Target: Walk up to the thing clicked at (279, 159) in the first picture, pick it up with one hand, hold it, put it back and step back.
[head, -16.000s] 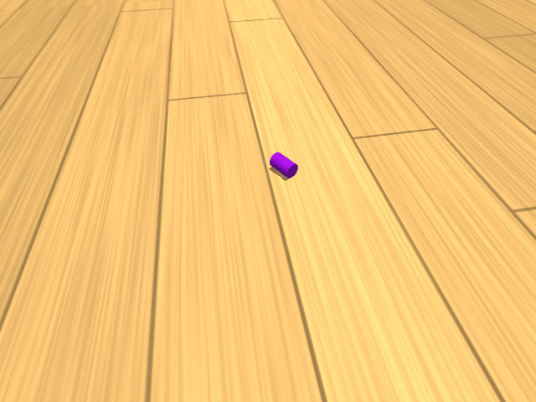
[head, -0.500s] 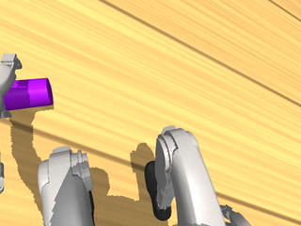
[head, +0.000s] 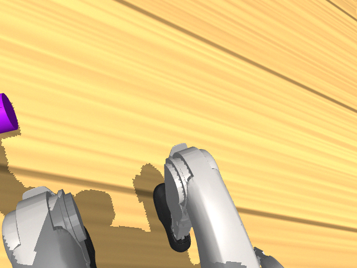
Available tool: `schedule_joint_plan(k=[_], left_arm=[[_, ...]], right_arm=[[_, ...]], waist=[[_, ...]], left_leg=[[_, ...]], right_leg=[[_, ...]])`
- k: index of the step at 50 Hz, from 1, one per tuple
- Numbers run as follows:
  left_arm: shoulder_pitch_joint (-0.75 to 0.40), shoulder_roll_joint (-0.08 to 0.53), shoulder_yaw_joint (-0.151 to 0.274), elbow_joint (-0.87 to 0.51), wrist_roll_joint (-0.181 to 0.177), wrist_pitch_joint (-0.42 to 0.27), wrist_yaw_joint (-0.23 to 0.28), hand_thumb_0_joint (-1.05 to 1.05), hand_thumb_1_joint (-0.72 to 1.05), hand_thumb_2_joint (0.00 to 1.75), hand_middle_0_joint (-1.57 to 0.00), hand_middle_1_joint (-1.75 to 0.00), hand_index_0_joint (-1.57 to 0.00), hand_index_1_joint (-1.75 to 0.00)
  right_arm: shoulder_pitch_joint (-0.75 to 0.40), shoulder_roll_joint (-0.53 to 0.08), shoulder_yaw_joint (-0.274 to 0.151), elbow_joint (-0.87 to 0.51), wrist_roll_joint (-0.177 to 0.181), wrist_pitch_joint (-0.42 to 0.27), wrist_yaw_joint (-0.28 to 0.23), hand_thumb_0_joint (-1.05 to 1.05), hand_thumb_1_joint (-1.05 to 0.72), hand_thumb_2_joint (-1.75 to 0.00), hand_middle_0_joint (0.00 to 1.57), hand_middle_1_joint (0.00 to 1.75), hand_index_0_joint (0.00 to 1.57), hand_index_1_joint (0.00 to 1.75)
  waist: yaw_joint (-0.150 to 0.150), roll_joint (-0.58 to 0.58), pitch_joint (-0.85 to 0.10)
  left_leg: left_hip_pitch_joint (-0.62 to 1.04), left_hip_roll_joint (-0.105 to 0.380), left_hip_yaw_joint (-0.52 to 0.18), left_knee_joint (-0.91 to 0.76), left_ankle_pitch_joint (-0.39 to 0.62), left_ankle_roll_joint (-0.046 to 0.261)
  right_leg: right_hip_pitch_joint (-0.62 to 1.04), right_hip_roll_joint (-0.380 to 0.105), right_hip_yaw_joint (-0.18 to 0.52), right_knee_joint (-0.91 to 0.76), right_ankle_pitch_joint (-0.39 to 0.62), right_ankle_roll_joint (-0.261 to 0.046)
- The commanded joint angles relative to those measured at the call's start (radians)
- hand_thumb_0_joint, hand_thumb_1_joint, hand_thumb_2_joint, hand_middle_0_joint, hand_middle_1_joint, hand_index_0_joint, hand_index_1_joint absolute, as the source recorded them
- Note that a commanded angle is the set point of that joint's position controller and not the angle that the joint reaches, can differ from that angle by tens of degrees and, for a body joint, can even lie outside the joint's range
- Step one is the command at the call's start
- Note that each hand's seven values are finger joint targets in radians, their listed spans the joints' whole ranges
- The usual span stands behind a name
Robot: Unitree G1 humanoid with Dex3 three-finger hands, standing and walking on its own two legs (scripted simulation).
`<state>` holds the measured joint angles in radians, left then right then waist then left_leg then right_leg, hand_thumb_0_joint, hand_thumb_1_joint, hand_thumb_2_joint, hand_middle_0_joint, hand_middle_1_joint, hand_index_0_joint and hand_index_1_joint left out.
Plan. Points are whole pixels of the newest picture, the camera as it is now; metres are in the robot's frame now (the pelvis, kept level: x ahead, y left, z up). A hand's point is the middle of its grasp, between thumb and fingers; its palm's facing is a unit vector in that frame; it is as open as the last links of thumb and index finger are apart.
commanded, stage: rest palm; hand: left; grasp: from above
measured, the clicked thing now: out of the picture +0.49 +0.31 -0.27
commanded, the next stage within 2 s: close in 0.60 s
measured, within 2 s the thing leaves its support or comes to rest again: neither
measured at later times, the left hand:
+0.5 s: hand out of the picture +0.47 +0.30 -0.23, palm faces -0.46 -0.09 -0.88, open 13.6 cm
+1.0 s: hand out of the picture +0.47 +0.30 -0.25, palm faces -0.47 -0.10 -0.88, open 12.3 cm
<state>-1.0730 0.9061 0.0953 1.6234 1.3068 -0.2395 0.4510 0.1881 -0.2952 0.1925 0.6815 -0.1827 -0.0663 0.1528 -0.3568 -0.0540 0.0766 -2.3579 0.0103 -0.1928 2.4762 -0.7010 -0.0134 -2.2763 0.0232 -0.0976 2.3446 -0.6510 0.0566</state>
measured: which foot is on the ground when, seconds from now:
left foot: down 0.00-1.00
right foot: down 0.00-1.00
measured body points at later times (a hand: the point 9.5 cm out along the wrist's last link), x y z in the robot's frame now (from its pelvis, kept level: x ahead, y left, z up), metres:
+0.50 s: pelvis +0.00 +0.00 -0.01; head +0.28 +0.10 +0.33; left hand +0.49 +0.30 -0.18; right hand +0.04 -0.26 -0.08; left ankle +0.07 +0.13 -0.28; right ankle +0.11 -0.13 -0.28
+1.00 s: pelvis +0.00 +0.00 -0.01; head +0.28 +0.11 +0.32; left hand +0.49 +0.30 -0.20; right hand +0.03 -0.26 -0.07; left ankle +0.07 +0.13 -0.28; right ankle +0.11 -0.13 -0.28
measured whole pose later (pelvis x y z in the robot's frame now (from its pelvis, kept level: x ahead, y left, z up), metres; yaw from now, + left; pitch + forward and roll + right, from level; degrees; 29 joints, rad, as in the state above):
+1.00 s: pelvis +0.00 +0.00 -0.01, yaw -3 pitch +30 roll -13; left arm -1.08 0.99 0.11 1.72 1.33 -0.24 0.58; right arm 0.13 -0.34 0.26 0.66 -0.24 -0.17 0.22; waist -0.39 -0.11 0.14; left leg -2.35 0.01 -0.25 2.54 -0.73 -0.02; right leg -2.26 0.04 -0.14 2.36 -0.65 0.06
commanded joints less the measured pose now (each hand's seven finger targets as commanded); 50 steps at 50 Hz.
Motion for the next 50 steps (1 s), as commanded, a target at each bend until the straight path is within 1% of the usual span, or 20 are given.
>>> schedule_joint_plan(k=[1,2,8,10,13,17,18,21,23,24,27,30,32,34,38,40,41,45,46,50], left_arm=[[-0.308,0.24,0.013,-0.128,-0.002,-0.016,0.062,0.0,-0.51,1.01,-0.07,-1.0,-0.07,-1.0],[-0.303,0.257,0.022,-0.132,-0.008,-0.02,0.073,0.0,-0.51,1.02,-0.07,-1.0,-0.07,-1.0],[-0.295,0.244,0.01,-0.093,0.008,-0.009,0.096,0.0,-0.48,1.08,-0.09,-1.03,-0.09,-1.04],[-0.292,0.273,0.024,-0.106,0.01,-0.005,0.107,0.0,-0.48,1.09,-0.1,-1.04,-0.09,-1.05],[-0.277,0.259,0.02,-0.062,0.015,0.007,0.114,0.0,-0.48,1.08,-0.09,-1.04,-0.08,-1.05],[-0.275,0.289,0.034,-0.071,0.011,0.012,0.131,0.0,-0.48,1.06,-0.09,-1.05,-0.09,-1.05],[-0.269,0.26,0.012,-0.063,0.01,0.018,0.13,0.0,-0.48,1.07,-0.09,-1.05,-0.08,-1.05],[-0.269,0.278,0.028,-0.045,0.008,0.024,0.131,0.0,-0.48,1.06,-0.09,-1.05,-0.08,-1.06],[-0.29,0.228,-0.006,-0.051,0.002,0.027,0.126,0.0,-0.49,1.05,-0.09,-1.04,-0.08,-1.04],[-0.287,0.272,0.026,-0.035,-0.005,0.025,0.129,0.0,-0.48,1.05,-0.09,-1.05,-0.09,-1.05],[-0.278,0.25,0.001,-0.04,-0.011,0.019,0.123,0.0,-0.47,1.05,-0.09,-1.06,-0.09,-1.06],[-0.292,0.284,0.027,-0.036,-0.002,0.012,0.118,0.0,-0.47,1.06,-0.09,-1.06,-0.09,-1.06],[-0.277,0.304,0.041,-0.045,0.002,0.004,0.124,0.0,-0.47,1.06,-0.09,-1.07,-0.09,-1.07],[-0.278,0.279,0.021,-0.029,0.005,0.001,0.125,0.0,-0.46,1.07,-0.1,-1.08,-0.1,-1.08],[-0.261,0.312,0.03,-0.053,0.003,-0.011,0.139,0.0,-0.3,0.99,-0.18,-1.08,-0.2,-1.06],[-0.272,0.263,-0.011,-0.047,0.012,-0.008,0.142,0.0,-0.26,0.97,-0.21,-1.07,-0.23,-1.04],[-0.256,0.302,0.029,-0.018,0.009,-0.005,0.151,0.0,-0.25,0.95,-0.21,-1.05,-0.23,-1.02],[-0.273,0.276,0.001,-0.016,0.01,-0.001,0.159,0.0,-0.23,0.91,-0.22,-1.03,-0.25,-1.0],[-0.257,0.308,0.027,0.008,0.003,0.001,0.166,0.0,-0.23,0.9,-0.22,-1.03,-0.25,-1.0],[-0.257,0.342,0.037,-0.006,0.022,0.004,0.171,0.0,-0.18,0.86,-0.26,-1.0,-0.3,-0.96]], right_arm=[[0.206,-0.296,-0.08,0.014,-0.016,-0.026,-0.009,0.0,-0.89,-0.9,0.2,0.3,0.2,0.3],[0.195,-0.298,-0.079,0.011,-0.014,-0.029,-0.009,0.0,-0.89,-0.9,0.2,0.3,0.2,0.3],[0.201,-0.31,-0.068,0.02,-0.035,-0.046,0.011,0.0,-0.89,-0.9,0.2,0.3,0.2,0.3],[0.188,-0.314,-0.063,0.016,-0.036,-0.051,0.014,0.0,-0.89,-0.9,0.2,0.3,0.2,0.3],[0.191,-0.321,-0.059,0.015,-0.043,-0.061,0.025,0.0,-0.89,-0.9,0.2,0.3,0.2,0.3],[0.166,-0.325,-0.057,0.006,-0.041,-0.07,0.028,0.0,-0.9,-0.9,0.2,0.3,0.2,0.3],[0.159,-0.317,-0.054,0.004,-0.039,-0.072,0.03,0.0,-0.9,-0.9,0.2,0.3,0.2,0.3],[0.16,-0.327,-0.057,0.003,-0.039,-0.075,0.031,0.0,-0.9,-0.9,0.2,0.3,0.2,0.3],[0.158,-0.321,-0.05,0.0,-0.044,-0.081,0.035,0.0,-0.9,-0.9,0.2,0.3,0.2,0.3],[0.161,-0.334,-0.054,0.01,-0.042,-0.084,0.036,0.0,-0.9,-0.9,0.2,0.3,0.2,0.3],[0.139,-0.335,-0.051,-0.013,-0.035,-0.088,0.037,0.0,-0.9,-0.9,0.2,0.3,0.2,0.3],[0.166,-0.347,-0.05,-0.003,-0.042,-0.09,0.042,0.0,-0.9,-0.9,0.2,0.3,0.2,0.3],[0.162,-0.347,-0.047,-0.003,-0.046,-0.089,0.043,0.0,-0.9,-0.9,0.2,0.3,0.2,0.3],[0.155,-0.342,-0.042,-0.006,-0.047,-0.094,0.047,0.0,-0.9,-0.9,0.2,0.3,0.2,0.3],[0.148,-0.35,-0.044,-0.002,-0.045,-0.096,0.046,0.0,-0.89,-0.9,0.2,0.3,0.2,0.3],[0.145,-0.337,-0.036,-0.007,-0.051,-0.097,0.051,0.0,-0.89,-0.9,0.2,0.3,0.2,0.3],[0.161,-0.348,-0.037,0.01,-0.058,-0.095,0.053,0.0,-0.89,-0.9,0.2,0.3,0.2,0.3],[0.139,-0.351,-0.027,-0.004,-0.056,-0.105,0.055,0.0,-0.89,-0.9,0.2,0.3,0.2,0.3],[0.145,-0.355,-0.029,0.008,-0.055,-0.105,0.053,0.0,-0.89,-0.9,0.2,0.3,0.2,0.3],[0.146,-0.365,-0.026,-0.004,-0.059,-0.113,0.058,0.0,-0.89,-0.9,0.2,0.3,0.2,0.3]], waist=[[-0.033,0.42,-0.667],[-0.018,0.435,-0.683],[-0.046,0.447,-0.647],[-0.03,0.453,-0.685],[-0.053,0.441,-0.63],[-0.037,0.469,-0.66],[-0.028,0.458,-0.661],[-0.045,0.429,-0.621],[-0.062,0.43,-0.621],[-0.066,0.43,-0.603],[-0.053,0.434,-0.62],[-0.075,0.433,-0.592],[-0.065,0.441,-0.59],[-0.074,0.438,-0.586],[-0.052,0.476,-0.63],[-0.064,0.475,-0.615],[-0.068,0.449,-0.609],[-0.077,0.443,-0.577],[-0.07,0.429,-0.572],[-0.069,0.451,-0.582]], left_leg=[[0.529,-0.003,0.099,-0.237,0.186,0.033],[0.527,0.0,0.096,-0.236,0.192,0.032],[0.529,0.002,0.087,-0.228,0.213,0.028],[0.539,0.004,0.086,-0.223,0.232,0.029],[0.522,0.006,0.085,-0.216,0.241,0.029],[0.535,0.009,0.079,-0.219,0.241,0.025],[0.526,0.007,0.084,-0.22,0.234,0.027],[0.479,0.008,0.085,-0.211,0.198,0.035],[0.499,0.008,0.082,-0.21,0.216,0.032],[0.497,0.012,0.072,-0.209,0.207,0.031],[0.502,0.01,0.07,-0.217,0.205,0.028],[0.502,0.012,0.064,-0.204,0.208,0.027],[0.503,0.013,0.064,-0.21,0.199,0.028],[0.503,0.014,0.064,-0.204,0.19,0.027],[0.54,0.017,0.059,-0.209,0.223,0.02],[0.524,0.016,0.067,-0.199,0.23,0.022],[0.517,0.018,0.062,-0.197,0.242,0.024],[0.506,0.019,0.06,-0.193,0.228,0.026],[0.491,0.019,0.057,-0.195,0.202,0.027],[0.514,0.02,0.056,-0.2,0.213,0.024]], right_leg=[[0.338,0.03,-0.115,-0.2,0.206,-0.082],[0.354,0.033,-0.116,-0.204,0.211,-0.083],[0.344,0.036,-0.132,-0.183,0.238,-0.082],[0.373,0.04,-0.132,-0.184,0.257,-0.082],[0.361,0.041,-0.137,-0.178,0.268,-0.078],[0.374,0.043,-0.137,-0.175,0.265,-0.083],[0.373,0.047,-0.135,-0.178,0.262,-0.084],[0.372,0.047,-0.131,-0.188,0.237,-0.08],[0.366,0.046,-0.137,-0.186,0.253,-0.078],[0.355,0.045,-0.143,-0.181,0.244,-0.079],[0.363,0.044,-0.144,-0.183,0.238,-0.081],[0.351,0.042,-0.148,-0.172,0.241,-0.079],[0.364,0.045,-0.149,-0.179,0.229,-0.08],[0.356,0.048,-0.15,-0.174,0.226,-0.08],[0.376,0.05,-0.153,-0.169,0.25,-0.081],[0.384,0.053,-0.151,-0.172,0.266,-0.079],[0.392,0.053,-0.157,-0.174,0.275,-0.075],[0.367,0.052,-0.158,-0.17,0.265,-0.075],[0.37,0.055,-0.158,-0.176,0.243,-0.076],[0.377,0.053,-0.158,-0.167,0.249,-0.077]])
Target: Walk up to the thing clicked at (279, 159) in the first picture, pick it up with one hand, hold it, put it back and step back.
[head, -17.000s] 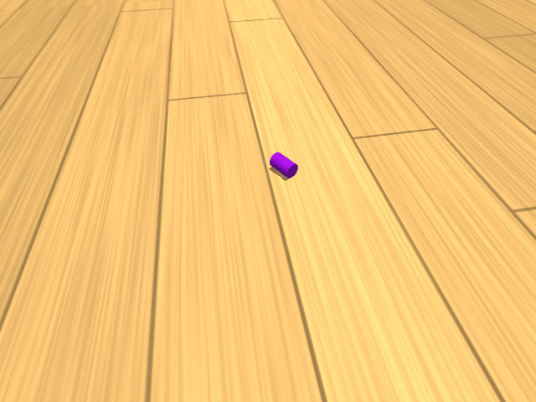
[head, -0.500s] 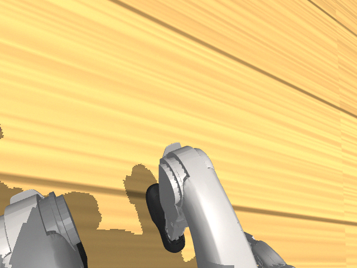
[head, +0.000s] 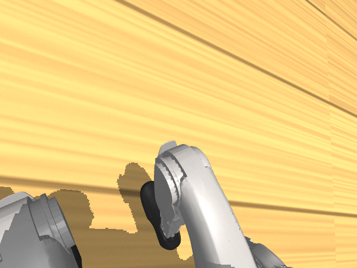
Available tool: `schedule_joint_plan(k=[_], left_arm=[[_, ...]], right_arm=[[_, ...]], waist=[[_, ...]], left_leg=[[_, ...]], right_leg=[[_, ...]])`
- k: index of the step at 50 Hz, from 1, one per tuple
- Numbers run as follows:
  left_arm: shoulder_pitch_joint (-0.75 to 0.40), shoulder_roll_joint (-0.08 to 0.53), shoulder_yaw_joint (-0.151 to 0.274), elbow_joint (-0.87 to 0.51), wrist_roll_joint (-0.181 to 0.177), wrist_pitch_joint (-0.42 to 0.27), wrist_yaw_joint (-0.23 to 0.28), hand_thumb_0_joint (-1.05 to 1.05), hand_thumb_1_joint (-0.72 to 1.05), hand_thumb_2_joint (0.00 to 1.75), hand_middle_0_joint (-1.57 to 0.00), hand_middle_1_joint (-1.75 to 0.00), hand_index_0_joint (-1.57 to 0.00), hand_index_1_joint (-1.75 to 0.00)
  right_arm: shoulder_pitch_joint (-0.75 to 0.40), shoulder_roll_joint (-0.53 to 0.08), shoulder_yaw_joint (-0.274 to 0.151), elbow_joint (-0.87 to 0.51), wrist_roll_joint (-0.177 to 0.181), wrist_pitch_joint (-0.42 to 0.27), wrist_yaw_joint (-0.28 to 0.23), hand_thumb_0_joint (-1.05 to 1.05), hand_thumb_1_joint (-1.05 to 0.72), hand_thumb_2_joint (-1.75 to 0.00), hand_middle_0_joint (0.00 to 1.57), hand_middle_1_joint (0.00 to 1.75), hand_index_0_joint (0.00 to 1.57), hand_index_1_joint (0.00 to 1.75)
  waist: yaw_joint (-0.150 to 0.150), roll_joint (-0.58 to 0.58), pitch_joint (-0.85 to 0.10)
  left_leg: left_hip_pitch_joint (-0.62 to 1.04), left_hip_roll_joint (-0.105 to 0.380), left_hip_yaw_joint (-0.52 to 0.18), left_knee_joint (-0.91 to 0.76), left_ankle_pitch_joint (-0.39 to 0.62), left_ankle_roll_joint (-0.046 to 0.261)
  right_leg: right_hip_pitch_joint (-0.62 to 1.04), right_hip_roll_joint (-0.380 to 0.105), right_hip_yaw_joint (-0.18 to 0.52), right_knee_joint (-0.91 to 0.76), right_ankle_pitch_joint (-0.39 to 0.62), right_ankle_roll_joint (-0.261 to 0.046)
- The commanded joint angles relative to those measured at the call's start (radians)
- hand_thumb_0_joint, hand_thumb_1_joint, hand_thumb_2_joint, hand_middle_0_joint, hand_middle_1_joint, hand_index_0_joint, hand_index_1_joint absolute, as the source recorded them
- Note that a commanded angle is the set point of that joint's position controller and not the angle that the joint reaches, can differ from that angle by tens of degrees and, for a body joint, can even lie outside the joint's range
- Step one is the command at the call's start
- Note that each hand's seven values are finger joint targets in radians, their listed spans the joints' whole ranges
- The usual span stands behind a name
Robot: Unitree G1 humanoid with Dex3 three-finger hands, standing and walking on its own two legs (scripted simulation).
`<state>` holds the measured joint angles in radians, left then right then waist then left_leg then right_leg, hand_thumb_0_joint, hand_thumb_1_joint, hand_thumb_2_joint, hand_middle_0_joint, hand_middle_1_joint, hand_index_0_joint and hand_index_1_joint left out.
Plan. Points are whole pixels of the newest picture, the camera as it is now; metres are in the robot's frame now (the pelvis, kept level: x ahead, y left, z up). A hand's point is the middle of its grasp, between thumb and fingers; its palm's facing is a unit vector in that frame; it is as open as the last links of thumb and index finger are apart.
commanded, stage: close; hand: left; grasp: from above
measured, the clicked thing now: out of the picture +0.47 +0.33 -0.26
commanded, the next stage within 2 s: settle in 1.14 s
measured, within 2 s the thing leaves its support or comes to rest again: leaves its support in 1.64 s
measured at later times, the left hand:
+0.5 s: hand out of the picture +0.46 +0.32 -0.24, palm faces -0.45 -0.13 -0.88, open 11.6 cm
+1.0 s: hand out of the picture +0.46 +0.32 -0.23, palm faces -0.45 -0.13 -0.88, open 11.3 cm
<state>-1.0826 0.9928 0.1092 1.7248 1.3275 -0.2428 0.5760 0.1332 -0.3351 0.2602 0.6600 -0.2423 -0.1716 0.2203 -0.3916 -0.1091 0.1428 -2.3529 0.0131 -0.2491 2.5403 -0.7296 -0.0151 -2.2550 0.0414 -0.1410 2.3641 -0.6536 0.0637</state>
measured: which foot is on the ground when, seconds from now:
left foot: down 0.00-1.00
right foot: down 0.00-1.00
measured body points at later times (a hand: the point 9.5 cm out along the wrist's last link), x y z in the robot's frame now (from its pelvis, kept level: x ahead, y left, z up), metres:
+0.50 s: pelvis +0.00 +0.00 +0.00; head +0.27 +0.12 +0.33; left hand +0.48 +0.32 -0.18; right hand +0.05 -0.26 -0.06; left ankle +0.06 +0.13 -0.27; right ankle +0.12 -0.12 -0.27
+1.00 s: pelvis +0.00 +0.00 +0.00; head +0.27 +0.12 +0.33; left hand +0.48 +0.32 -0.18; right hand +0.04 -0.26 -0.06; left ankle +0.06 +0.13 -0.27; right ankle +0.12 -0.12 -0.27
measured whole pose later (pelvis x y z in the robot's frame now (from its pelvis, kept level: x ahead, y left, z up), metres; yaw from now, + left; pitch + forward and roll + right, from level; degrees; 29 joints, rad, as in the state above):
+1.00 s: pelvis +0.00 +0.00 +0.00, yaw +0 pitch +29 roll -14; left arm -1.10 1.02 0.11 1.72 1.31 -0.24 0.56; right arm 0.13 -0.34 0.28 0.63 -0.24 -0.16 0.21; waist -0.40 -0.11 0.15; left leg -2.35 0.01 -0.25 2.54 -0.72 -0.01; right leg -2.25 0.04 -0.14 2.35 -0.64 0.07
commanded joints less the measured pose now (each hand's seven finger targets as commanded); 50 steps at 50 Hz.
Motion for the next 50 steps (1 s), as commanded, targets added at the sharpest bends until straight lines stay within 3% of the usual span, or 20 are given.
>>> schedule_joint_plan(k=[1,2,4,8,10,12,14,15,16,21,22,24,27,30,32,34,38,42,46,50], left_arm=[[-0.254,0.264,0.037,-0.128,-0.005,0.009,0.052,0.0,-0.17,0.87,-0.27,-1.01,-0.3,-0.97],[-0.271,0.197,-0.018,-0.119,-0.016,0.011,0.046,0.0,-0.16,0.85,-0.27,-0.99,-0.31,-0.95],[-0.282,0.259,0.026,-0.148,-0.02,0.014,0.048,0.0,-0.15,0.83,-0.28,-0.98,-0.32,-0.94],[-0.25,0.246,0.03,-0.124,-0.015,0.024,0.035,0.0,-0.1,0.82,-0.33,-0.95,-0.36,-0.91],[-0.253,0.256,0.033,-0.147,-0.021,0.028,0.03,0.0,-0.07,0.84,-0.36,-0.93,-0.39,-0.91],[-0.244,0.223,0.004,-0.134,-0.032,0.028,0.023,0.0,-0.05,0.82,-0.38,-0.92,-0.4,-0.89],[-0.257,0.234,0.009,-0.13,-0.028,0.025,0.015,0.0,-0.03,0.79,-0.39,-0.91,-0.42,-0.88],[-0.234,0.263,0.032,-0.134,-0.029,0.026,0.017,0.0,-0.02,0.79,-0.4,-0.9,-0.43,-0.87],[-0.218,0.232,0.015,-0.118,-0.028,0.027,0.012,0.0,-0.01,0.81,-0.41,-0.9,-0.43,-0.87],[-0.232,0.217,0.0,-0.135,-0.03,0.019,0.005,0.0,0.05,0.77,-0.45,-0.87,-0.48,-0.84],[-0.22,0.247,0.022,-0.147,-0.034,0.016,0.012,0.0,0.06,0.79,-0.47,-0.87,-0.49,-0.84],[-0.216,0.214,0.008,-0.126,-0.032,0.019,0.006,0.0,0.11,0.78,-0.5,-0.86,-0.53,-0.83],[-0.213,0.221,0.012,-0.1,-0.037,0.021,0.003,0.0,0.14,0.81,-0.54,-0.86,-0.56,-0.84],[-0.233,0.23,0.012,-0.139,-0.036,0.016,0.002,0.0,0.18,0.8,-0.56,-0.85,-0.58,-0.83],[-0.222,0.224,0.007,-0.131,-0.031,0.016,-0.001,0.0,0.22,0.78,-0.59,-0.84,-0.62,-0.82],[-0.207,0.235,0.015,-0.118,-0.035,0.016,0.006,0.0,0.24,0.8,-0.61,-0.84,-0.63,-0.82],[-0.203,0.205,-0.003,-0.086,-0.032,0.014,-0.001,0.0,0.28,0.8,-0.66,-0.8,-0.68,-0.79],[-0.232,0.245,0.014,-0.118,-0.029,0.009,0.008,0.0,0.36,0.79,-0.71,-0.8,-0.73,-0.78],[-0.21,0.216,-0.002,-0.064,-0.025,0.013,0.001,0.0,0.42,0.76,-0.77,-0.76,-0.78,-0.74],[-0.225,0.236,-0.008,-0.095,-0.024,0.014,0.003,0.0,0.48,0.77,-0.82,-0.76,-0.83,-0.74]], right_arm=[[0.199,-0.324,-0.093,0.016,0.002,-0.006,-0.012,0.0,-0.89,-0.9,0.2,0.3,0.2,0.3],[0.177,-0.312,-0.087,0.005,0.004,-0.014,-0.009,0.0,-0.89,-0.9,0.2,0.3,0.2,0.3],[0.196,-0.331,-0.096,0.012,0.007,-0.017,-0.01,0.0,-0.89,-0.9,0.2,0.3,0.2,0.3],[0.211,-0.326,-0.097,0.019,0.001,-0.02,-0.002,0.0,-0.89,-0.9,0.2,0.3,0.2,0.3],[0.2,-0.326,-0.1,0.014,0.01,-0.018,-0.003,0.0,-0.89,-0.9,0.2,0.3,0.2,0.3],[0.177,-0.32,-0.092,0.002,0.013,-0.018,-0.005,0.0,-0.89,-0.9,0.2,0.3,0.2,0.3],[0.191,-0.331,-0.098,0.005,0.016,-0.018,-0.005,0.0,-0.89,-0.9,0.2,0.3,0.2,0.3],[0.202,-0.334,-0.1,0.011,0.015,-0.014,-0.008,0.0,-0.89,-0.9,0.2,0.3,0.2,0.3],[0.197,-0.326,-0.1,0.005,0.015,-0.014,-0.007,0.0,-0.89,-0.9,0.2,0.3,0.2,0.3],[0.194,-0.325,-0.099,-0.003,0.016,-0.008,-0.008,0.0,-0.89,-0.9,0.2,0.3,0.2,0.3],[0.19,-0.327,-0.099,0.003,0.014,-0.003,-0.012,0.0,-0.89,-0.9,0.2,0.3,0.2,0.3],[0.199,-0.321,-0.1,0.004,0.013,-0.003,-0.008,0.0,-0.89,-0.9,0.2,0.3,0.2,0.3],[0.198,-0.322,-0.095,0.006,0.014,-0.002,-0.008,0.0,-0.89,-0.9,0.2,0.3,0.2,0.3],[0.181,-0.329,-0.098,-0.006,0.015,0.001,-0.014,0.0,-0.89,-0.9,0.2,0.3,0.2,0.3],[0.196,-0.329,-0.099,-0.009,0.012,0.001,-0.013,0.0,-0.89,-0.9,0.2,0.3,0.2,0.3],[0.183,-0.323,-0.097,-0.002,0.015,0.005,-0.016,0.0,-0.89,-0.9,0.2,0.3,0.2,0.3],[0.195,-0.322,-0.091,-0.004,0.012,0.007,-0.016,0.0,-0.89,-0.9,0.2,0.3,0.2,0.3],[0.192,-0.333,-0.089,-0.009,0.01,0.012,-0.023,0.0,-0.89,-0.9,0.2,0.3,0.2,0.3],[0.19,-0.317,-0.069,-0.012,0.008,0.007,-0.017,0.0,-0.89,-0.9,0.2,0.3,0.2,0.3],[0.193,-0.332,-0.078,-0.02,0.004,0.01,-0.023,0.0,-0.89,-0.9,0.2,0.3,0.2,0.3]], waist=[[-0.023,0.511,-0.673],[-0.035,0.51,-0.656],[-0.034,0.512,-0.661],[-0.045,0.512,-0.649],[-0.029,0.512,-0.655],[-0.024,0.509,-0.668],[-0.041,0.494,-0.631],[-0.026,0.504,-0.653],[-0.028,0.5,-0.65],[-0.036,0.509,-0.647],[-0.015,0.522,-0.689],[-0.034,0.51,-0.657],[-0.041,0.473,-0.617],[-0.023,0.504,-0.646],[-0.037,0.486,-0.632],[-0.016,0.499,-0.651],[-0.043,0.447,-0.616],[-0.028,0.49,-0.645],[-0.051,0.445,-0.581],[-0.04,0.489,-0.616]], left_leg=[[0.501,0.016,0.115,-0.264,0.247,0.027],[0.503,0.016,0.115,-0.26,0.238,0.025],[0.496,0.017,0.114,-0.262,0.225,0.028],[0.505,0.019,0.11,-0.259,0.258,0.025],[0.491,0.018,0.117,-0.263,0.249,0.028],[0.497,0.018,0.113,-0.27,0.242,0.026],[0.482,0.018,0.11,-0.261,0.227,0.028],[0.485,0.018,0.112,-0.267,0.235,0.028],[0.485,0.016,0.114,-0.261,0.243,0.027],[0.507,0.018,0.108,-0.267,0.256,0.023],[0.525,0.019,0.108,-0.278,0.269,0.021],[0.504,0.018,0.113,-0.265,0.28,0.024],[0.463,0.017,0.116,-0.258,0.235,0.031],[0.499,0.019,0.102,-0.283,0.214,0.022],[0.483,0.017,0.109,-0.272,0.209,0.027],[0.483,0.017,0.109,-0.279,0.216,0.024],[0.443,0.015,0.114,-0.257,0.226,0.033],[0.486,0.017,0.101,-0.274,0.232,0.023],[0.45,0.017,0.104,-0.257,0.233,0.028],[0.479,0.017,0.104,-0.282,0.218,0.026]], right_leg=[[0.373,0.038,-0.114,-0.191,0.256,-0.083],[0.353,0.035,-0.112,-0.187,0.255,-0.084],[0.358,0.036,-0.115,-0.198,0.243,-0.081],[0.367,0.036,-0.117,-0.188,0.269,-0.081],[0.373,0.037,-0.11,-0.199,0.259,-0.083],[0.368,0.038,-0.111,-0.197,0.25,-0.087],[0.341,0.033,-0.115,-0.194,0.24,-0.083],[0.369,0.037,-0.112,-0.2,0.244,-0.085],[0.367,0.037,-0.108,-0.194,0.251,-0.085],[0.354,0.036,-0.116,-0.192,0.259,-0.085],[0.385,0.039,-0.114,-0.195,0.267,-0.087],[0.378,0.037,-0.113,-0.192,0.281,-0.083],[0.37,0.039,-0.109,-0.206,0.25,-0.081],[0.342,0.035,-0.119,-0.202,0.218,-0.089],[0.349,0.036,-0.116,-0.203,0.222,-0.083],[0.365,0.038,-0.113,-0.202,0.226,-0.088],[0.373,0.039,-0.109,-0.209,0.243,-0.081],[0.357,0.037,-0.121,-0.201,0.235,-0.089],[0.35,0.039,-0.119,-0.201,0.241,-0.082],[0.364,0.039,-0.117,-0.206,0.228,-0.083]])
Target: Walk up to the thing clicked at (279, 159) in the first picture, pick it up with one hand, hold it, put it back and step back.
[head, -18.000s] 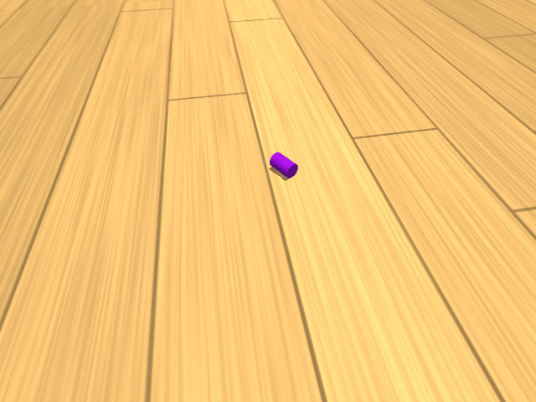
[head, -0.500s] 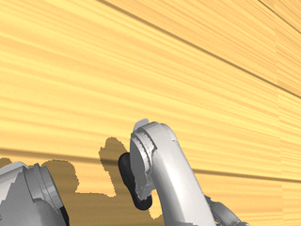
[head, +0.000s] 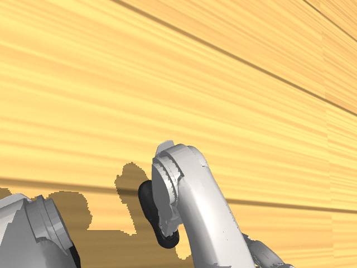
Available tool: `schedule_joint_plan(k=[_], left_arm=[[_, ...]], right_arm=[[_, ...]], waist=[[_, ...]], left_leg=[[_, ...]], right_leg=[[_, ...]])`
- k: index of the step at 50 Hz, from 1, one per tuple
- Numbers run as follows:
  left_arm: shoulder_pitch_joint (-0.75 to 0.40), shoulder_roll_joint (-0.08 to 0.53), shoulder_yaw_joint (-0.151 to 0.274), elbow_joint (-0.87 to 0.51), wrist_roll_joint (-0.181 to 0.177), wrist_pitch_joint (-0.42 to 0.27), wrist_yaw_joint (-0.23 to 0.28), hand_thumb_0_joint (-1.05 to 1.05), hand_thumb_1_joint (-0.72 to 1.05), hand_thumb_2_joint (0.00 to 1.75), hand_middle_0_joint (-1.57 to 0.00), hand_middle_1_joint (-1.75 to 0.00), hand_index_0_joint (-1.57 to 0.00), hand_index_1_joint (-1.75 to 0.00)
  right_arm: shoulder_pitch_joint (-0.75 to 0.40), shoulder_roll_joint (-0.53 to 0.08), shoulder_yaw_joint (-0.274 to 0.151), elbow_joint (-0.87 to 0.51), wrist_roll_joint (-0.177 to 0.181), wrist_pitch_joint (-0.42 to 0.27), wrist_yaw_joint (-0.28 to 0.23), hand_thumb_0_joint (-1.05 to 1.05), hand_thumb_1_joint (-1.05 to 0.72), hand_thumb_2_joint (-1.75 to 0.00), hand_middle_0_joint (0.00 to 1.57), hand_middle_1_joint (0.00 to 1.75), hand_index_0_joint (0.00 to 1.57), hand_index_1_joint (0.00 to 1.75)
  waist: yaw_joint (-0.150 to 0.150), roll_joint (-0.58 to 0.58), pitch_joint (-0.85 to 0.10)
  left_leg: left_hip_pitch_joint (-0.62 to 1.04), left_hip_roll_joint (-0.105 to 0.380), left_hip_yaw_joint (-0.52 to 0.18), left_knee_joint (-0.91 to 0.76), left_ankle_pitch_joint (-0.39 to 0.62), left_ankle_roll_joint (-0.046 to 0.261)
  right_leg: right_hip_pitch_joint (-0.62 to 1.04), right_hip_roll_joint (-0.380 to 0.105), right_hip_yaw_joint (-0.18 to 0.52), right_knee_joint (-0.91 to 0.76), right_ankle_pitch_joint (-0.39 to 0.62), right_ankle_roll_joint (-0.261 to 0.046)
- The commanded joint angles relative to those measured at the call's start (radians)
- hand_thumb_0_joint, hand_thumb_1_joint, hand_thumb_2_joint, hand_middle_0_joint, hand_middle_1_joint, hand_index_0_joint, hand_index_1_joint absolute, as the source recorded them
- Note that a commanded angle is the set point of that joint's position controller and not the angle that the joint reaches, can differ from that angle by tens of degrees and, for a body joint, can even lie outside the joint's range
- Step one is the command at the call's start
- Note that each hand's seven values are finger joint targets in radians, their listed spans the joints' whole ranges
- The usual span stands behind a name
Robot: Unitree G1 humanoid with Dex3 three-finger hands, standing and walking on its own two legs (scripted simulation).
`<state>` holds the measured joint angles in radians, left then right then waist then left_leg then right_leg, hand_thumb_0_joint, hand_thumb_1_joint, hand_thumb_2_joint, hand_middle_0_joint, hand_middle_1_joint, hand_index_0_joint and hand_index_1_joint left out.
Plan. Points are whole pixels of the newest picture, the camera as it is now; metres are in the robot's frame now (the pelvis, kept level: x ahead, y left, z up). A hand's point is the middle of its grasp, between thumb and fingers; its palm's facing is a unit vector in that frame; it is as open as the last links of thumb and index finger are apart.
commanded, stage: close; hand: left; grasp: from above
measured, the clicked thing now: out of the picture +0.47 +0.33 -0.26
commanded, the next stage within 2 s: settle in 0.14 s
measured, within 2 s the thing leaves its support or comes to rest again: leaves its support in 0.64 s
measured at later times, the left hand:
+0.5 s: hand out of the picture +0.46 +0.32 -0.23, palm faces -0.45 -0.13 -0.89, open 11.1 cm
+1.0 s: hand out of the picture +0.45 +0.33 -0.14, palm faces -0.45 -0.09 -0.89, open 10.9 cm
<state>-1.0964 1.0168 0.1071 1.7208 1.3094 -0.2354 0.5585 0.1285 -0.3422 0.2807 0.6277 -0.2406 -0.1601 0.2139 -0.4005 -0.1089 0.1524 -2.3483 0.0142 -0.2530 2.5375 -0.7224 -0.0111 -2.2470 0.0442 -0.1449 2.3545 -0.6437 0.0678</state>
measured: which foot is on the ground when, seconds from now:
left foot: down 0.00-1.00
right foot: down 0.00-1.00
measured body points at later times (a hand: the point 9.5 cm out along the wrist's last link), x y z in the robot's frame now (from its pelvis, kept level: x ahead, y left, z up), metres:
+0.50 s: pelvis +0.00 +0.00 +0.00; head +0.28 +0.12 +0.34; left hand +0.48 +0.33 -0.18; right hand +0.05 -0.26 -0.06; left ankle +0.06 +0.13 -0.27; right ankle +0.12 -0.12 -0.27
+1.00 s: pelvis +0.00 +0.00 +0.03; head +0.24 +0.10 +0.39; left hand +0.47 +0.33 -0.09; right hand +0.10 -0.26 -0.07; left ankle +0.06 +0.13 -0.27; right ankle +0.12 -0.12 -0.27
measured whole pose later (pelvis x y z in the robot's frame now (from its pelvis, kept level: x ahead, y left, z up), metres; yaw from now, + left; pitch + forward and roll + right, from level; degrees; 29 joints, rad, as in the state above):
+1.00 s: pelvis +0.00 +0.00 +0.03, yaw +4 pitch +34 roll -10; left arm -0.99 0.78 0.04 1.38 1.23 -0.14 0.31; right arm 0.13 -0.30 0.12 0.65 -0.13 -0.07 0.20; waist -0.28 0.00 -0.02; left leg -2.33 0.00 -0.17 2.41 -0.70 -0.01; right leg -2.24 0.01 -0.08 2.29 -0.66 0.05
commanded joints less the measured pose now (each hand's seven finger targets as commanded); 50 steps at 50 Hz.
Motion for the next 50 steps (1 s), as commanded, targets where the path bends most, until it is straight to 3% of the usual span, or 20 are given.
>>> schedule_joint_plan(k=[1,3,5,8,10,14,15,21,23,25,26,29,30,35,37,39,42,44,47,50], left_arm=[[-0.197,0.203,-0.008,-0.083,-0.008,0.009,0.02,0.0,0.49,0.77,-0.83,-0.75,-0.84,-0.73],[-0.208,0.218,0.007,-0.092,-0.009,0.009,0.02,0.0,0.51,0.78,-0.84,-0.75,-0.85,-0.74],[-0.159,0.192,-0.009,-0.038,-0.014,0.013,0.019,0.0,0.52,0.78,-0.86,-0.74,-0.87,-0.73],[-0.201,0.222,0.003,-0.106,-0.01,0.006,0.021,0.0,0.59,0.8,-0.92,-0.72,-0.92,-0.72],[-0.217,0.204,-0.005,-0.12,-0.015,0.007,0.022,0.0,0.59,0.78,-0.91,-0.72,-0.92,-0.72],[-0.176,0.194,-0.012,-0.05,-0.014,0.01,0.017,0.0,0.54,0.79,-0.93,-0.7,-0.94,-0.7],[-0.213,0.225,0.006,-0.105,-0.01,0.01,0.017,0.0,0.54,0.8,-0.94,-0.69,-0.94,-0.69],[-0.216,0.209,0.01,-0.172,-0.024,0.033,0.005,0.0,0.53,0.76,-0.95,-0.65,-0.95,-0.65],[-0.208,0.228,0.04,-0.21,-0.021,0.036,0.001,0.0,0.55,0.77,-0.96,-0.65,-0.96,-0.65],[-0.25,0.185,0.015,-0.291,-0.02,0.035,-0.007,0.0,0.59,0.76,-0.99,-0.63,-0.99,-0.63],[-0.242,0.215,0.042,-0.289,-0.023,0.036,-0.009,0.0,0.62,0.74,-1.01,-0.63,-1.01,-0.63],[-0.236,0.222,0.063,-0.422,-0.022,0.036,-0.017,0.0,0.62,0.75,-1.01,-0.62,-1.01,-0.62],[-0.236,0.177,0.038,-0.45,-0.034,0.035,-0.025,0.0,0.64,0.76,-1.04,-0.61,-1.03,-0.62],[-0.235,0.132,0.036,-0.552,-0.058,0.061,-0.054,0.0,0.76,0.78,-1.12,-0.6,-1.12,-0.6],[-0.238,0.067,0.002,-0.535,-0.064,0.075,-0.076,0.0,0.78,0.76,-1.12,-0.61,-1.13,-0.61],[-0.25,0.045,-0.015,-0.51,-0.066,0.09,-0.1,0.0,0.79,0.77,-1.14,-0.6,-1.14,-0.6],[-0.255,0.034,-0.022,-0.519,-0.087,0.1,-0.135,0.0,0.79,0.78,-1.14,-0.61,-1.14,-0.62],[-0.256,0.002,-0.045,-0.511,-0.087,0.106,-0.167,0.0,0.79,0.79,-1.14,-0.62,-1.14,-0.62],[-0.264,0.031,-0.032,-0.53,-0.099,0.103,-0.204,0.0,0.76,0.81,-1.15,-0.6,-1.14,-0.62],[-0.262,0.016,-0.038,-0.517,-0.095,0.096,-0.236,0.0,0.75,0.81,-1.13,-0.61,-1.13,-0.62]], right_arm=[[0.199,-0.322,-0.101,0.013,0.0,-0.002,-0.016,0.0,-0.89,-0.9,0.2,0.3,0.2,0.3],[0.197,-0.32,-0.097,0.017,0.006,-0.002,-0.015,0.0,-0.89,-0.9,0.2,0.3,0.2,0.3],[0.188,-0.322,-0.098,0.01,0.001,-0.001,-0.016,0.0,-0.89,-0.9,0.2,0.3,0.2,0.3],[0.194,-0.323,-0.099,0.013,0.0,0.001,-0.02,0.0,-0.89,-0.9,0.2,0.3,0.2,0.3],[0.19,-0.322,-0.101,0.01,0.002,0.002,-0.019,0.0,-0.89,-0.9,0.2,0.3,0.2,0.3],[0.198,-0.314,-0.09,0.012,-0.001,0.005,-0.018,0.0,-0.91,-0.9,0.2,0.3,0.2,0.3],[0.203,-0.323,-0.093,0.011,0.001,0.002,-0.019,0.0,-0.91,-0.9,0.2,0.3,0.2,0.3],[0.204,-0.315,-0.12,0.011,0.009,0.002,-0.017,0.0,-0.91,-0.9,0.2,0.3,0.2,0.3],[0.21,-0.32,-0.131,0.014,0.017,0.009,-0.018,0.0,-0.91,-0.9,0.2,0.3,0.2,0.3],[0.202,-0.308,-0.137,0.01,0.015,0.008,-0.013,0.0,-0.91,-0.9,0.2,0.3,0.2,0.3],[0.203,-0.313,-0.146,0.021,0.019,0.007,-0.011,0.0,-0.91,-0.9,0.2,0.3,0.2,0.3],[0.208,-0.309,-0.168,0.019,0.031,0.01,-0.004,0.0,-0.9,-0.9,0.2,0.3,0.2,0.3],[0.207,-0.301,-0.175,0.016,0.04,0.012,-0.002,0.0,-0.91,-0.9,0.2,0.3,0.2,0.3],[0.215,-0.274,-0.226,0.033,0.072,0.028,0.005,0.0,-0.9,-0.9,0.2,0.3,0.2,0.3],[0.223,-0.259,-0.232,0.044,0.079,0.037,0.005,0.0,-0.9,-0.9,0.2,0.3,0.2,0.3],[0.235,-0.247,-0.24,0.052,0.088,0.045,0.003,0.0,-0.9,-0.9,0.2,0.3,0.2,0.3],[0.234,-0.239,-0.246,0.047,0.098,0.061,-0.005,0.0,-0.9,-0.9,0.2,0.3,0.2,0.3],[0.246,-0.233,-0.248,0.045,0.104,0.072,-0.01,0.0,-0.9,-0.9,0.2,0.3,0.2,0.3],[0.239,-0.231,-0.254,0.033,0.115,0.09,-0.027,0.0,-0.91,-0.9,0.2,0.3,0.2,0.3],[0.243,-0.229,-0.255,0.024,0.119,0.109,-0.043,0.0,-0.91,-0.9,0.2,0.3,0.2,0.3]], waist=[[-0.03,0.487,-0.634],[-0.023,0.488,-0.632],[-0.032,0.457,-0.595],[-0.02,0.495,-0.653],[-0.016,0.499,-0.659],[-0.04,0.436,-0.585],[-0.032,0.459,-0.61],[-0.002,0.538,-0.71],[0.009,0.552,-0.727],[0.011,0.603,-0.766],[0.016,0.596,-0.752],[0.048,0.652,-0.83],[0.055,0.659,-0.851],[0.078,0.656,-0.921],[0.067,0.62,-0.876],[0.064,0.565,-0.869],[0.084,0.524,-0.889],[0.075,0.508,-0.885],[0.096,0.475,-0.907],[0.088,0.444,-0.885]], left_leg=[[0.488,0.016,0.108,-0.284,0.217,0.02],[0.482,0.017,0.101,-0.277,0.216,0.018],[0.442,0.015,0.11,-0.277,0.19,0.024],[0.481,0.016,0.109,-0.277,0.221,0.02],[0.49,0.017,0.1,-0.278,0.23,0.016],[0.422,0.014,0.113,-0.272,0.188,0.028],[0.445,0.014,0.112,-0.265,0.209,0.026],[0.521,0.015,0.112,-0.284,0.242,0.015],[0.534,0.012,0.115,-0.278,0.28,0.01],[0.578,0.011,0.12,-0.279,0.317,0.004],[0.573,0.012,0.116,-0.283,0.301,0.003],[0.625,0.008,0.133,-0.291,0.35,-0.001],[0.625,0.004,0.137,-0.294,0.342,-0.001],[0.626,0.001,0.163,-0.315,0.316,0.01],[0.589,-0.003,0.171,-0.318,0.297,0.016],[0.567,-0.007,0.174,-0.326,0.272,0.025],[0.558,-0.01,0.18,-0.351,0.258,0.03],[0.56,-0.015,0.182,-0.364,0.266,0.03],[0.55,-0.019,0.189,-0.379,0.245,0.033],[0.539,-0.025,0.19,-0.387,0.249,0.033]], right_leg=[[0.364,0.037,-0.112,-0.196,0.224,-0.088],[0.34,0.034,-0.117,-0.19,0.217,-0.091],[0.354,0.038,-0.111,-0.203,0.201,-0.087],[0.367,0.036,-0.112,-0.198,0.226,-0.089],[0.351,0.034,-0.118,-0.189,0.233,-0.09],[0.362,0.038,-0.111,-0.209,0.207,-0.084],[0.358,0.035,-0.111,-0.206,0.22,-0.085],[0.363,0.032,-0.106,-0.192,0.244,-0.095],[0.357,0.029,-0.106,-0.187,0.264,-0.1],[0.353,0.027,-0.104,-0.182,0.292,-0.104],[0.334,0.024,-0.106,-0.18,0.276,-0.105],[0.363,0.021,-0.094,-0.185,0.308,-0.11],[0.35,0.019,-0.091,-0.187,0.301,-0.115],[0.348,0.013,-0.064,-0.206,0.297,-0.11],[0.325,0.011,-0.06,-0.22,0.285,-0.109],[0.325,0.012,-0.051,-0.235,0.268,-0.106],[0.348,0.007,-0.042,-0.254,0.253,-0.104],[0.368,0.006,-0.038,-0.262,0.255,-0.106],[0.388,0.002,-0.026,-0.282,0.232,-0.106],[0.386,-0.001,-0.025,-0.298,0.227,-0.109]])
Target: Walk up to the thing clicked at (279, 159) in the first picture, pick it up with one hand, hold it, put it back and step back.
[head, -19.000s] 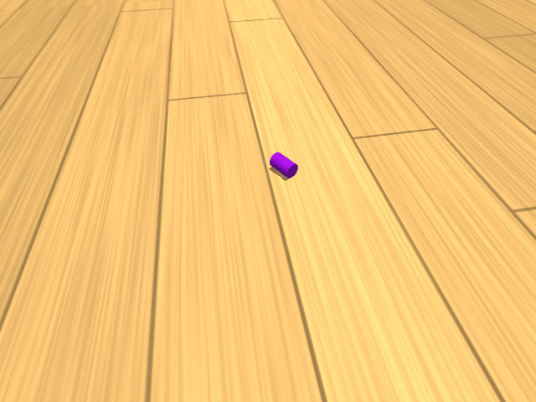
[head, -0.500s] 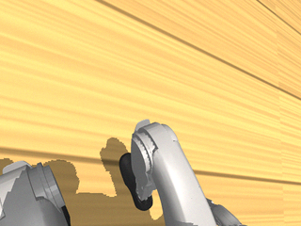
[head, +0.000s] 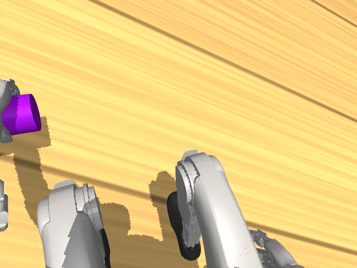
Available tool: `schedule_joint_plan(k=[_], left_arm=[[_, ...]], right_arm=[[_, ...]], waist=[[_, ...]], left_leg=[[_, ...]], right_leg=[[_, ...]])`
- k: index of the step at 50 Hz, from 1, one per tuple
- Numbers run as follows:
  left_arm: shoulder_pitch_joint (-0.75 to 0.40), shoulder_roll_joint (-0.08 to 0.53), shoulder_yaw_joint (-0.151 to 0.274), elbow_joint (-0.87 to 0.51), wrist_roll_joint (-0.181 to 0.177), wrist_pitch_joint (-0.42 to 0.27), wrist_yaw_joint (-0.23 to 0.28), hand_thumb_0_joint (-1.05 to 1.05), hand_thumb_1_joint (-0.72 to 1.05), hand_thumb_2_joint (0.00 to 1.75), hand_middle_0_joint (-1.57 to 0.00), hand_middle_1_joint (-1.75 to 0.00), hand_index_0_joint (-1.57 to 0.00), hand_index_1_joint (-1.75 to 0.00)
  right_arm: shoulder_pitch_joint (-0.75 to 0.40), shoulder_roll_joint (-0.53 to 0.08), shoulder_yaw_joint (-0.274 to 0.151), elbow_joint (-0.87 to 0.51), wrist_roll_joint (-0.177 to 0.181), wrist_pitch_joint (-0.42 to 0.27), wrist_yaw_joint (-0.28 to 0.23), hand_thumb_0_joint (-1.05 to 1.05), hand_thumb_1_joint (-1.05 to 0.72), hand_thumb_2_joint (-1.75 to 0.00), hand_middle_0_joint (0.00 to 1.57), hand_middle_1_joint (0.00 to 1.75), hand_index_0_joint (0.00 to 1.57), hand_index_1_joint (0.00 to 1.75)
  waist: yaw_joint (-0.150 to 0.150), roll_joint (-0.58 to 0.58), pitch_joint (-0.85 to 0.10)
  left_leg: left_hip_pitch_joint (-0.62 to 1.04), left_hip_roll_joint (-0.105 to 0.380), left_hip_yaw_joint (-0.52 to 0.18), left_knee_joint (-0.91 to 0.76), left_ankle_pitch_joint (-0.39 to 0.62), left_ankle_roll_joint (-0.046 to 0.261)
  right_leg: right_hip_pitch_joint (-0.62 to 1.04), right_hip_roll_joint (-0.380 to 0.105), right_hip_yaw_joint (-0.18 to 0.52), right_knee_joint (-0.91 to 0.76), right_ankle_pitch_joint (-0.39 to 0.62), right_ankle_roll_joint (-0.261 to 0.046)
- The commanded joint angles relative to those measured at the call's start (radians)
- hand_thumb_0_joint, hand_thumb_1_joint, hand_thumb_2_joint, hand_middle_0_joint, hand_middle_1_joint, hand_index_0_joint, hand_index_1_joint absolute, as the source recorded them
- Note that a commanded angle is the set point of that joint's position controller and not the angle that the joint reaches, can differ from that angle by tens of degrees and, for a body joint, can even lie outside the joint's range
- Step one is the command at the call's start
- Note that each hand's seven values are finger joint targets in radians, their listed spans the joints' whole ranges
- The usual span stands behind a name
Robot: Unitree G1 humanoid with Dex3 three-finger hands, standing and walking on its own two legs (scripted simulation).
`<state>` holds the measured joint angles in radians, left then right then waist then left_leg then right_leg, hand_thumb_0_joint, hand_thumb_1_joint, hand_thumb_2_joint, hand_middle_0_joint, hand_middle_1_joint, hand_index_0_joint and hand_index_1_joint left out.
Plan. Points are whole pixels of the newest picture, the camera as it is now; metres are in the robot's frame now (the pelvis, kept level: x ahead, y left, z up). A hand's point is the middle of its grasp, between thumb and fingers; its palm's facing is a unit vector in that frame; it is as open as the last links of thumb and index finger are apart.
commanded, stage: settle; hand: left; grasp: from above
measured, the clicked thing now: out of the picture +0.48 +0.31 -0.20
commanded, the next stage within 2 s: lift in 0.20 s
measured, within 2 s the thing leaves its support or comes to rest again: neither
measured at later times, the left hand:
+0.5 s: hand out of the picture +0.46 +0.30 -0.12, palm faces -0.48 -0.07 -0.88, open 11.0 cm
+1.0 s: hand out of the picture +0.39 +0.30 +0.02, palm faces -0.47 -0.09 -0.88, open 11.0 cm
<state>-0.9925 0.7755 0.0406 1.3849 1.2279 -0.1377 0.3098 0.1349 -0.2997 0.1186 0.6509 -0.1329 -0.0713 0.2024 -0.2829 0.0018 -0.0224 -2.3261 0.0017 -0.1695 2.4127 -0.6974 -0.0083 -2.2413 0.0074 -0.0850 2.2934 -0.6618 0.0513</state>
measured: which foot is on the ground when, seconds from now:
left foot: down 0.00-1.00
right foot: down 0.00-1.00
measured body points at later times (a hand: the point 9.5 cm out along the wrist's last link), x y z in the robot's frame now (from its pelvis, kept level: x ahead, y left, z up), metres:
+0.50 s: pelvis -0.01 +0.00 +0.03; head +0.22 +0.07 +0.41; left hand +0.48 +0.30 -0.07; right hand +0.03 -0.28 -0.07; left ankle +0.07 +0.13 -0.30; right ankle +0.11 -0.13 -0.30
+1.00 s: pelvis +0.00 +0.00 +0.14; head +0.18 +0.06 +0.54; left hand +0.42 +0.30 +0.08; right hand +0.12 -0.26 +0.02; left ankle +0.07 +0.13 -0.30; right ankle +0.11 -0.13 -0.30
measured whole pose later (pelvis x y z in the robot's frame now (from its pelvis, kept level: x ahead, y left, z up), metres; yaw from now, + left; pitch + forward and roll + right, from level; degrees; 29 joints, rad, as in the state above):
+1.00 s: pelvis +0.00 +0.00 +0.14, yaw +5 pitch +33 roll -6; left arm -0.63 0.60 -0.04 0.88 1.05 -0.09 0.06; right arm 0.17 -0.27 -0.01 0.63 -0.01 0.06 0.05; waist -0.15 0.05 -0.17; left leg -1.91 0.01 -0.08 1.96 -0.64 0.01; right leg -1.86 -0.02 -0.03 1.89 -0.62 0.05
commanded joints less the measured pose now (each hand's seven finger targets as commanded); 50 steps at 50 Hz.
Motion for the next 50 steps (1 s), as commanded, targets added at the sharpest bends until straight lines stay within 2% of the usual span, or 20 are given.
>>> schedule_joint_plan(k=[1,4,13,14,15,16,17,18,22,26,29,31,36,39,40,41,43,45,49,50], left_arm=[[-0.372,0.255,0.024,-0.201,-0.011,-0.007,0.002,0.0,0.73,0.8,-1.12,-0.6,-1.11,-0.62],[-0.373,0.266,0.031,-0.196,-0.006,-0.017,-0.016,0.0,0.73,0.82,-1.12,-0.61,-1.11,-0.62],[-0.426,0.289,0.042,-0.264,-0.001,-0.044,-0.024,0.0,0.75,0.82,-1.16,-0.67,-1.15,-0.67],[-0.416,0.282,0.038,-0.263,-0.003,-0.044,-0.027,0.0,0.69,0.84,-1.08,-0.59,-1.07,-0.59],[-0.401,0.286,0.045,-0.267,-0.007,-0.04,-0.028,0.0,0.73,0.81,-1.15,-0.64,-1.14,-0.65],[-0.404,0.279,0.041,-0.27,-0.017,-0.037,-0.033,0.0,0.69,0.84,-1.08,-0.56,-1.06,-0.58],[-0.404,0.283,0.044,-0.288,-0.023,-0.036,-0.039,0.0,0.71,0.81,-1.13,-0.63,-1.12,-0.64],[-0.395,0.287,0.049,-0.3,-0.026,-0.03,-0.044,0.0,0.66,0.83,-1.06,-0.55,-1.04,-0.57],[-0.355,0.258,0.041,-0.323,-0.053,-0.01,-0.076,0.0,0.77,0.84,-1.13,-0.67,-1.13,-0.67],[-0.329,0.271,0.05,-0.396,-0.062,-0.004,-0.097,0.0,0.77,0.86,-1.14,-0.65,-1.13,-0.66],[-0.274,0.217,0.034,-0.413,-0.081,0.004,-0.114,0.0,0.78,0.85,-1.14,-0.64,-1.13,-0.65],[-0.278,0.248,0.051,-0.476,-0.087,0.006,-0.124,0.0,0.76,0.84,-1.12,-0.64,-1.12,-0.65],[-0.203,0.186,0.027,-0.564,-0.127,0.017,-0.152,0.0,0.77,0.82,-1.11,-0.66,-1.12,-0.66],[-0.144,0.137,0.006,-0.605,-0.147,0.028,-0.171,0.0,0.79,0.85,-1.13,-0.67,-1.13,-0.67],[-0.175,0.152,0.016,-0.681,-0.158,0.029,-0.173,0.0,0.79,0.84,-1.13,-0.67,-1.13,-0.67],[-0.12,0.175,0.033,-0.661,-0.158,0.036,-0.173,0.0,0.81,0.85,-1.14,-0.67,-1.14,-0.67],[-0.093,0.095,-0.003,-0.696,-0.18,0.037,-0.183,0.0,0.83,0.84,-1.16,-0.64,-1.16,-0.64],[-0.067,0.133,0.016,-0.722,-0.179,0.041,-0.187,0.0,0.82,0.84,-1.16,-0.64,-1.16,-0.65],[-0.038,0.1,0.004,-0.813,-0.197,0.048,-0.193,0.0,0.82,0.84,-1.15,-0.65,-1.15,-0.65],[0.023,0.11,0.016,-0.773,-0.194,0.057,-0.191,0.0,0.82,0.87,-1.15,-0.65,-1.15,-0.66]], right_arm=[[0.24,-0.261,-0.094,-0.001,0.015,0.025,-0.035,0.0,-0.91,-0.9,0.2,0.3,0.2,0.3],[0.249,-0.264,-0.094,-0.005,0.017,0.038,-0.05,0.0,-0.9,-0.9,0.2,0.3,0.2,0.3],[0.264,-0.254,-0.1,-0.019,0.026,0.063,-0.08,0.0,-0.93,-0.91,0.2,0.3,0.2,0.3],[0.265,-0.253,-0.101,-0.016,0.027,0.064,-0.081,0.0,-0.89,-0.89,0.2,0.3,0.2,0.3],[0.265,-0.247,-0.107,-0.015,0.03,0.067,-0.084,0.0,-0.93,-0.91,0.2,0.3,0.2,0.3],[0.271,-0.249,-0.11,-0.015,0.031,0.067,-0.085,0.0,-0.88,-0.89,0.2,0.3,0.2,0.3],[0.276,-0.246,-0.112,-0.01,0.032,0.067,-0.086,0.0,-0.93,-0.91,0.2,0.3,0.2,0.3],[0.278,-0.248,-0.116,-0.01,0.037,0.069,-0.089,0.0,-0.88,-0.89,0.2,0.3,0.2,0.3],[0.287,-0.24,-0.136,-0.003,0.052,0.08,-0.093,0.0,-0.91,-0.91,0.2,0.3,0.2,0.3],[0.277,-0.231,-0.153,-0.006,0.065,0.094,-0.104,0.0,-0.91,-0.91,0.2,0.3,0.2,0.3],[0.28,-0.225,-0.161,-0.012,0.073,0.097,-0.109,0.0,-0.91,-0.9,0.2,0.3,0.2,0.3],[0.27,-0.228,-0.174,-0.021,0.084,0.101,-0.116,0.0,-0.91,-0.9,0.2,0.3,0.2,0.3],[0.248,-0.205,-0.182,-0.046,0.102,0.104,-0.131,0.0,-0.91,-0.9,0.2,0.3,0.2,0.3],[0.246,-0.196,-0.187,-0.052,0.109,0.106,-0.137,0.0,-0.91,-0.9,0.2,0.3,0.2,0.3],[0.241,-0.197,-0.196,-0.057,0.115,0.107,-0.143,0.0,-0.91,-0.9,0.2,0.3,0.2,0.3],[0.237,-0.202,-0.2,-0.056,0.117,0.109,-0.148,0.0,-0.9,-0.9,0.2,0.3,0.2,0.3],[0.226,-0.186,-0.2,-0.055,0.118,0.109,-0.153,0.0,-0.9,-0.9,0.2,0.3,0.2,0.3],[0.215,-0.184,-0.205,-0.055,0.123,0.11,-0.164,0.0,-0.9,-0.9,0.2,0.3,0.2,0.3],[0.194,-0.165,-0.208,-0.065,0.13,0.115,-0.179,0.0,-0.9,-0.9,0.2,0.3,0.2,0.3],[0.188,-0.165,-0.208,-0.065,0.133,0.117,-0.185,0.0,-0.9,-0.9,0.2,0.3,0.2,0.3]], waist=[[-0.024,0.341,-0.729],[-0.021,0.341,-0.695],[-0.011,0.388,-0.747],[-0.006,0.377,-0.755],[0.008,0.374,-0.775],[-0.001,0.368,-0.775],[0.008,0.375,-0.794],[0.016,0.387,-0.802],[0.03,0.381,-0.831],[0.054,0.358,-0.856],[0.054,0.325,-0.815],[0.075,0.345,-0.845],[0.089,0.321,-0.841],[0.096,0.297,-0.835],[0.106,0.322,-0.881],[0.121,0.315,-0.873],[0.105,0.279,-0.838],[0.123,0.287,-0.842],[0.13,0.257,-0.852],[0.141,0.236,-0.827]], left_leg=[[0.529,-0.011,0.111,-0.269,0.224,0.03],[0.53,-0.015,0.113,-0.276,0.223,0.028],[0.592,-0.017,0.116,-0.324,0.198,0.024],[0.593,-0.018,0.116,-0.328,0.194,0.025],[0.606,-0.017,0.122,-0.334,0.195,0.027],[0.599,-0.017,0.124,-0.335,0.191,0.028],[0.602,-0.017,0.13,-0.34,0.194,0.03],[0.62,-0.019,0.129,-0.354,0.205,0.028],[0.67,-0.014,0.123,-0.396,0.212,0.027],[0.667,-0.02,0.145,-0.408,0.21,0.035],[0.689,-0.02,0.132,-0.45,0.195,0.035],[0.729,-0.019,0.121,-0.484,0.181,0.032],[0.772,-0.015,0.105,-0.573,0.119,0.037],[0.829,-0.009,0.098,-0.617,0.156,0.036],[0.872,-0.01,0.097,-0.636,0.165,0.034],[0.896,-0.009,0.093,-0.654,0.171,0.034],[0.911,-0.009,0.091,-0.678,0.188,0.035],[0.964,-0.005,0.093,-0.708,0.209,0.033],[1.035,-0.003,0.107,-0.782,0.205,0.036],[1.051,-0.003,0.104,-0.811,0.193,0.036]], right_leg=[[0.393,0.035,-0.079,-0.236,0.245,-0.091],[0.376,0.031,-0.077,-0.248,0.235,-0.094],[0.366,0.024,-0.07,-0.267,0.206,-0.098],[0.373,0.024,-0.07,-0.27,0.202,-0.099],[0.382,0.024,-0.063,-0.277,0.205,-0.096],[0.392,0.024,-0.06,-0.287,0.201,-0.096],[0.41,0.023,-0.055,-0.292,0.205,-0.094],[0.409,0.019,-0.057,-0.291,0.217,-0.095],[0.42,0.018,-0.053,-0.305,0.224,-0.096],[0.458,0.015,-0.03,-0.344,0.218,-0.095],[0.455,0.012,-0.031,-0.373,0.203,-0.095],[0.456,0.009,-0.027,-0.385,0.191,-0.097],[0.503,0.011,-0.019,-0.446,0.153,-0.088],[0.546,0.01,-0.015,-0.483,0.189,-0.082],[0.568,0.007,-0.012,-0.495,0.195,-0.084],[0.588,0.006,-0.01,-0.512,0.197,-0.082],[0.611,0.004,-0.008,-0.545,0.209,-0.078],[0.639,0.005,-0.002,-0.574,0.217,-0.078],[0.757,0.009,0.008,-0.668,0.221,-0.073],[0.778,0.01,0.009,-0.692,0.21,-0.071]])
